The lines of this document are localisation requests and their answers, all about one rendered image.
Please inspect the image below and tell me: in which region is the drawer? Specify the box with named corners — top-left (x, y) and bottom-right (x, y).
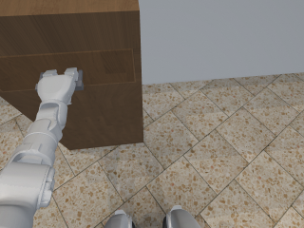
top-left (0, 48), bottom-right (135, 91)

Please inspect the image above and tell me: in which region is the left robot forearm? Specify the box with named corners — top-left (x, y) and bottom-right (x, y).
top-left (0, 99), bottom-right (68, 181)

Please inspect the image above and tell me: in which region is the robot left upper arm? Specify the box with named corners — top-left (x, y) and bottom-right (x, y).
top-left (0, 161), bottom-right (55, 228)

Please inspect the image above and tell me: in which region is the robot thigh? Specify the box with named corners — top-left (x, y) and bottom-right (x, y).
top-left (166, 209), bottom-right (201, 228)
top-left (104, 214), bottom-right (132, 228)

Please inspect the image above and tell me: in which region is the handle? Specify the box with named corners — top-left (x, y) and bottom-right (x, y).
top-left (35, 69), bottom-right (84, 92)

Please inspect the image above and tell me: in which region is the robot left hand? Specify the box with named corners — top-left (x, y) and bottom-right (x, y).
top-left (37, 67), bottom-right (79, 105)

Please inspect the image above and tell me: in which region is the robot left thigh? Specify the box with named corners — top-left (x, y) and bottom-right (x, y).
top-left (104, 214), bottom-right (132, 228)

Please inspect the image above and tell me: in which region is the robot right thigh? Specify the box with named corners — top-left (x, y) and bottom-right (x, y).
top-left (166, 209), bottom-right (201, 228)

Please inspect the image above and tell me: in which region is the cabinet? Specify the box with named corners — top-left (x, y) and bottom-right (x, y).
top-left (0, 0), bottom-right (144, 150)

